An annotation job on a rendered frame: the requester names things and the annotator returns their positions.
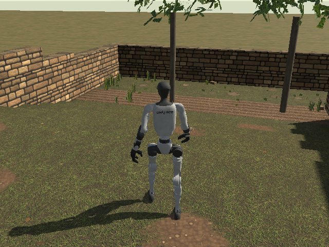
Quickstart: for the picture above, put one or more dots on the robot left hand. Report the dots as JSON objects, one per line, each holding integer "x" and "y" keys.
{"x": 133, "y": 155}

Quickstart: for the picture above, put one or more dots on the robot right foot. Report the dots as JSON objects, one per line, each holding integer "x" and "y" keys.
{"x": 177, "y": 214}

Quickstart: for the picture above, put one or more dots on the robot left upper arm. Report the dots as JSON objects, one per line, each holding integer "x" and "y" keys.
{"x": 145, "y": 117}

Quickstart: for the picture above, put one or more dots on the robot right upper arm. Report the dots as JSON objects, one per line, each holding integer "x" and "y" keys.
{"x": 182, "y": 115}

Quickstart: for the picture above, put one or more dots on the robot left shin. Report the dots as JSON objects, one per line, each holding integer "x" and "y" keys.
{"x": 151, "y": 180}

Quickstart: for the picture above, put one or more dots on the robot right hand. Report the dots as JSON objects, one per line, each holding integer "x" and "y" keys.
{"x": 185, "y": 140}

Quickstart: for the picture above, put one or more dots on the robot left forearm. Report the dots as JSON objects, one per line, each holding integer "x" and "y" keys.
{"x": 138, "y": 140}

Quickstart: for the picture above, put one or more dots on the robot right forearm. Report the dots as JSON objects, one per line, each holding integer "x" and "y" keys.
{"x": 187, "y": 132}

